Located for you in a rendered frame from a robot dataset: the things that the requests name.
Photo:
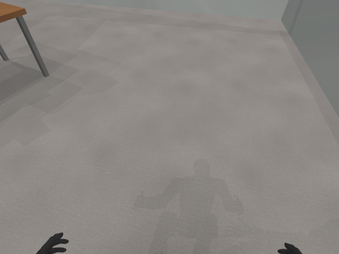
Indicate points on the left robot hand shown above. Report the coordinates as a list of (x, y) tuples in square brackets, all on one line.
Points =
[(47, 248)]

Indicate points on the table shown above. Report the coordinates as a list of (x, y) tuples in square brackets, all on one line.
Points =
[(8, 12)]

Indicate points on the right robot hand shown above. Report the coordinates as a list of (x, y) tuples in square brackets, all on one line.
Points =
[(291, 249)]

